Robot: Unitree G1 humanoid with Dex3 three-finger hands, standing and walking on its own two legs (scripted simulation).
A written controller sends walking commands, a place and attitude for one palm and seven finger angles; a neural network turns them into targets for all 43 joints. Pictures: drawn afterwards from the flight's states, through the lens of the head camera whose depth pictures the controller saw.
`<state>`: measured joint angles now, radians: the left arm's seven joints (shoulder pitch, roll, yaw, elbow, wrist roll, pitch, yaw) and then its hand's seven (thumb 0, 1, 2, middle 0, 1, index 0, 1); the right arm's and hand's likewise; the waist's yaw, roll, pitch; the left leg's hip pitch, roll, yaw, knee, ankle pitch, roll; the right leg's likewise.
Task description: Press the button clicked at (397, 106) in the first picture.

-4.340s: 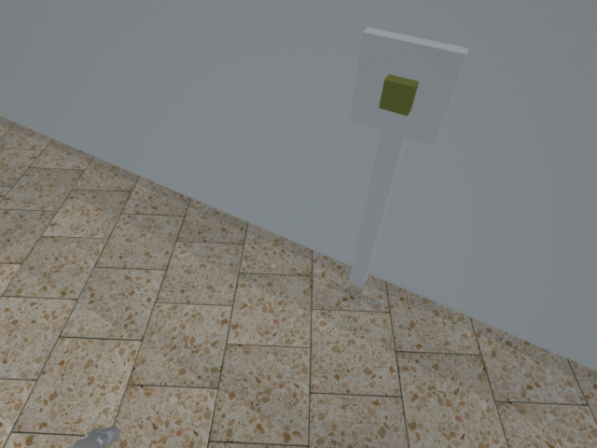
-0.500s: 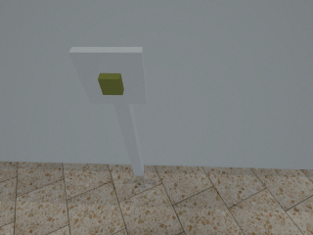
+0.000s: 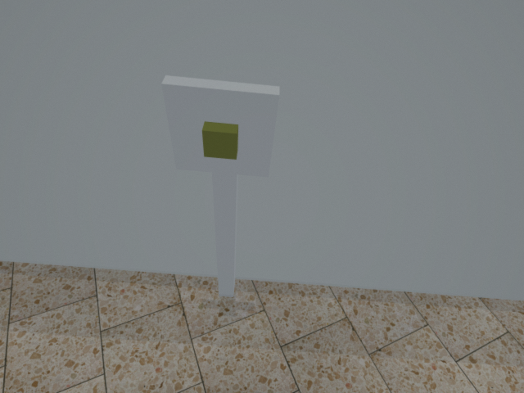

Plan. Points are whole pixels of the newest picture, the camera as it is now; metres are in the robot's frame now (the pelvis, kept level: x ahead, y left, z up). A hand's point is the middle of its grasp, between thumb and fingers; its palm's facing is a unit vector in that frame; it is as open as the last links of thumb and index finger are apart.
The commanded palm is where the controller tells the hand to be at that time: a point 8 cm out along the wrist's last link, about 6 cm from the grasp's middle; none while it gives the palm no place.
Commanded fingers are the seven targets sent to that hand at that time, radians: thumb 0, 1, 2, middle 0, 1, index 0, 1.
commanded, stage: come to a stop and stand still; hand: left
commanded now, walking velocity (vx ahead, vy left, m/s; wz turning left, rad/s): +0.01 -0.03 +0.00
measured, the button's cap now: (221, 139) +0.55 +0.12 +0.07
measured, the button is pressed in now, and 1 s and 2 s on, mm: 0 0 0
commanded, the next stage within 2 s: look again from close up in 1.04 s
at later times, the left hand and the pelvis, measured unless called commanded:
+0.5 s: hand out of the picture -0.02 +0.09 -0.18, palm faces +0.03 -0.99 -0.17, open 7.3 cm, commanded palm none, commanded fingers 0.00 0.90 0.90 -0.20 -0.30 -0.20 -0.30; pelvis -0.01 -0.06 -0.01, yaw +0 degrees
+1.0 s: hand out of the picture -0.01 +0.09 -0.18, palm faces +0.07 -0.98 -0.16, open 7.4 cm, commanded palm none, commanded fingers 0.00 0.90 0.90 -0.20 -0.30 -0.20 -0.30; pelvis +0.02 -0.06 -0.01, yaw +1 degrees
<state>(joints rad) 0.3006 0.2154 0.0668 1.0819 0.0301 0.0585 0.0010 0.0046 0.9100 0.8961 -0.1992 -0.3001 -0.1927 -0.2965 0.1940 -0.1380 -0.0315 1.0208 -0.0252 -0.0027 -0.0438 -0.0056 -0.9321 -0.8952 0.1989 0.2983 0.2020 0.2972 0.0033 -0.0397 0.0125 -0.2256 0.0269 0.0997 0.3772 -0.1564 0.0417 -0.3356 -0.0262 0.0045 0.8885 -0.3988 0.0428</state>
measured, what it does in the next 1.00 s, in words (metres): steps on the spot: right foot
